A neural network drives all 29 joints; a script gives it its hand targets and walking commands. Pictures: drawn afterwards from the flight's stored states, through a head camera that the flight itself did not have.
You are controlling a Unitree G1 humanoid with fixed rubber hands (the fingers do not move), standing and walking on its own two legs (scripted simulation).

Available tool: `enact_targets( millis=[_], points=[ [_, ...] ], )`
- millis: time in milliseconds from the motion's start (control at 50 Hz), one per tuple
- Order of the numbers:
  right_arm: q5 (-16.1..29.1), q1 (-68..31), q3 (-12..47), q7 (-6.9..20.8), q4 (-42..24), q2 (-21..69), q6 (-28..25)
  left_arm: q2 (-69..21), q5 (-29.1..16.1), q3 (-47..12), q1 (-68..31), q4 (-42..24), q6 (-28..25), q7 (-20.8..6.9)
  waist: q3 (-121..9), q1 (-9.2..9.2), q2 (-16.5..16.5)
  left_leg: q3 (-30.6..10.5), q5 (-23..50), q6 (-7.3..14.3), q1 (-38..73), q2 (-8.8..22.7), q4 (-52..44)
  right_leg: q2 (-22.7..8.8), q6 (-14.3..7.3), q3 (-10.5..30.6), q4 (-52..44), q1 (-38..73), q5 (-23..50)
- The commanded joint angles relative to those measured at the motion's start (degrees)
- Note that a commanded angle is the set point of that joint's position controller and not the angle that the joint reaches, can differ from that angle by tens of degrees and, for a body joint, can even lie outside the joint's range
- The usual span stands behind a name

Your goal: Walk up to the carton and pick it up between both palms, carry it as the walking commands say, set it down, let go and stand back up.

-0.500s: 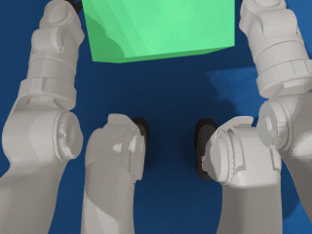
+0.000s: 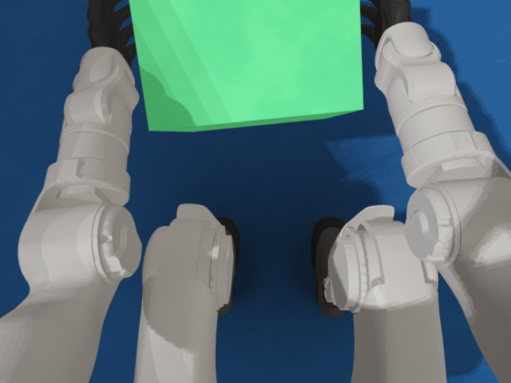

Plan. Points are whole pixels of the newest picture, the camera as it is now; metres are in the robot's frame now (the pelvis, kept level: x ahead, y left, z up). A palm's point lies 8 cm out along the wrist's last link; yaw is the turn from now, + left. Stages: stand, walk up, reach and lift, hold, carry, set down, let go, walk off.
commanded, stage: set down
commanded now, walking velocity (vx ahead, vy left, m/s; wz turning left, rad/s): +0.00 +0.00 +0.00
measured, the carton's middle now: (249, 50) +0.53 +0.04 -0.24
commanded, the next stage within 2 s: none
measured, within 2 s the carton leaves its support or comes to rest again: neither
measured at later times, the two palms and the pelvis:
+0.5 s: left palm (112, 51) +0.51 +0.21 -0.16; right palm (389, 29) +0.53 -0.14 -0.17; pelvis -0.01 +0.00 +0.00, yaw +0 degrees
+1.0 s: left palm (99, 67) +0.50 +0.23 -0.17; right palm (420, 31) +0.53 -0.18 -0.17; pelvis +0.00 +0.00 +0.00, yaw +0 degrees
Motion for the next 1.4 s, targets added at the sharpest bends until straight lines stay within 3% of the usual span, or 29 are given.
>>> enact_targets(
  millis=[0, 180, 320, 420, 500, 540, 620, 780, 860, 940, 1040, 1160, 1180, 1200, 1240, 1320, 1380],
  points=[
    [2.18, -23.74, 13.13, 11.73, -4.79, 46.22, -0.48, -47.67, -1.70, -18.55, -30.01, -6.49, 0.58, -16.45, -51.40, 0.09, -1.09, 0.57, 19.43, -0.93, 22.09, -2.96, -10.24, 2.82, -2.23, -2.28, -7.88, 29.33, 19.45],
    [1.48, -23.82, 11.96, 11.38, -4.29, 43.93, -0.68, -45.27, -0.34, -16.83, -29.55, -5.54, 0.62, -16.47, -50.03, 0.38, -1.03, 0.65, 18.46, -0.97, 21.84, -2.74, -10.05, 2.86, -1.97, -2.27, -7.94, 29.79, 18.44],
    [0.64, -22.12, 9.27, 9.29, -3.27, 34.59, -2.07, -37.14, 0.77, -14.34, -26.85, -4.52, -0.60, -14.03, -50.87, 0.01, -0.79, 0.58, 18.96, -1.58, 24.48, -2.45, -10.20, 2.32, -1.44, -2.84, -7.64, 30.60, 18.16],
    [0.41, -18.18, 6.26, 5.36, -2.52, 18.72, -3.93, -22.33, 1.11, -10.47, -22.26, -3.16, -2.86, -9.19, -52.84, -0.19, -0.76, 0.63, 19.32, -2.21, 27.76, -1.87, -10.35, 1.62, -0.85, -3.03, -7.48, 32.78, 18.15],
    [1.58, -13.92, 3.55, -1.02, -2.22, -6.20, -6.01, 1.34, -0.22, -5.97, -15.46, -0.65, -5.73, -2.16, -55.63, -0.17, -1.05, 0.42, 19.54, -2.75, 30.65, -0.72, -11.21, 0.41, -0.08, -2.85, -7.68, 36.12, 18.11],
    [3.68, -15.56, 4.54, -2.77, -2.66, -9.90, -6.55, 4.68, -2.57, -6.85, -15.56, 0.35, -6.26, -0.28, -58.28, -0.33, -1.48, -0.22, 20.35, -2.84, 31.35, -0.07, -11.66, -0.07, -0.06, -2.48, -7.92, 37.58, 18.82],
    [7.89, -17.42, 6.49, -3.92, -3.95, -11.78, -7.36, 8.66, -6.17, -8.06, -16.44, -1.10, -7.53, 1.49, -63.49, 1.11, -3.46, -0.15, 24.13, -2.44, 31.78, 0.38, -10.89, -0.40, 0.17, -1.55, -7.36, 40.28, 23.25],
    [10.64, -18.70, 8.20, -3.35, -4.59, -13.60, -7.64, 13.32, -6.00, -6.54, -15.48, -1.80, -8.28, 1.60, -64.24, 3.97, -4.68, 0.44, 23.78, -1.76, 28.37, 1.35, -10.40, -0.95, 0.52, -0.35, -7.28, 39.79, 23.83],
    [10.03, -16.40, 7.40, -2.83, -0.76, -14.46, -7.23, 14.51, -5.14, -5.88, -14.23, -1.10, -8.15, 0.85, -60.23, 3.52, -3.49, 0.48, 21.08, -1.87, 26.70, 1.92, -10.75, -1.39, 0.35, -0.36, -7.89, 36.86, 20.87],
    [9.82, -15.51, 7.18, -2.42, -0.96, -14.78, -7.08, 14.62, -5.89, -6.56, -13.85, -3.00, -7.93, -0.06, -61.21, 2.67, -2.95, 0.58, 21.16, -1.93, 27.04, 2.12, -10.95, -1.63, 0.05, -0.59, -8.24, 38.01, 21.35],
    [10.20, -15.50, 7.30, -2.88, -11.53, -16.38, -5.98, 15.13, -8.32, -7.74, -13.08, -13.15, -6.59, -0.02, -79.02, 2.54, -3.41, 1.49, 26.61, -1.93, 36.80, 1.24, -11.80, -0.87, -0.02, -1.97, -8.87, 48.33, 26.58],
    [12.06, -18.24, 6.06, -4.40, -24.91, -20.91, -0.57, 17.58, -9.72, -7.78, -14.60, -23.25, -0.79, 2.03, -101.09, 2.76, -2.72, 2.75, 24.08, -1.27, 51.12, -0.17, -14.72, -0.19, -0.81, -4.11, -11.76, 61.56, 23.22],
    [11.71, -17.20, 4.76, -4.38, -20.84, -21.06, 0.62, 17.47, -9.06, -7.06, -14.05, -19.26, 0.29, 2.23, -92.49, 2.63, -2.62, 2.95, 22.94, -1.29, 47.21, 0.23, -14.95, -0.26, -1.02, -4.17, -11.85, 56.98, 21.43],
    [11.60, -16.44, 3.36, -4.56, -27.55, -21.51, 0.69, 17.61, -8.03, -5.63, -13.77, -26.79, 0.44, 2.66, -98.02, 2.75, -2.07, 3.11, 27.54, -1.59, 50.92, -0.06, -14.99, 0.27, -0.92, -3.94, -12.28, 59.58, 25.13],
    [11.18, -15.82, 2.95, -4.54, -32.78, -22.49, 1.73, 18.48, -7.32, -4.82, -14.93, -33.97, 1.39, 3.11, -104.34, 2.78, -1.90, 3.17, 30.71, -1.46, 56.22, -0.45, -15.93, 1.25, -0.79, -3.93, -13.75, 61.51, 27.03],
    [9.84, -13.81, 2.43, -3.27, -25.51, -21.40, 5.28, 16.90, -5.84, -4.96, -12.82, -28.82, 5.18, 2.68, -92.89, 2.57, -0.42, 2.88, 22.64, -1.75, 53.25, -0.02, -20.76, 0.64, -1.07, -3.73, -18.37, 56.32, 18.48],
    [9.01, -13.07, 1.43, -2.17, -21.97, -20.01, 5.60, 15.34, -5.20, -4.79, -12.13, -26.98, 5.81, 2.01, -89.45, 2.05, 0.05, 2.49, 21.62, -1.66, 53.36, 0.01, -23.87, 0.83, -1.57, -3.87, -21.63, 54.48, 16.82]
  ],
)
